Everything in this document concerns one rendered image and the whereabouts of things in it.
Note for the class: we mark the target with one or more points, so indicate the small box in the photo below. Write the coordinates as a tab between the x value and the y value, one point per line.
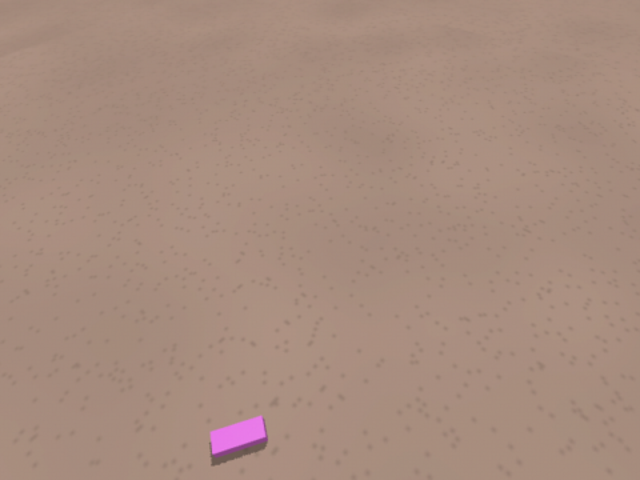
238	436

